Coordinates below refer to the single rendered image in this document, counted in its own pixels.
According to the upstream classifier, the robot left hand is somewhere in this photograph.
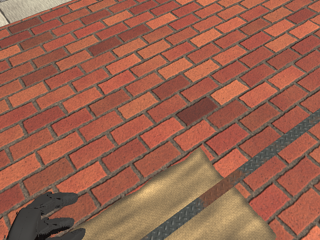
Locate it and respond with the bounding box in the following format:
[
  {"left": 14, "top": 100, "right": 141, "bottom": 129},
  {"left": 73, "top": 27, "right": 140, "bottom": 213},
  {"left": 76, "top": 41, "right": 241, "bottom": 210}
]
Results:
[{"left": 4, "top": 191, "right": 86, "bottom": 240}]

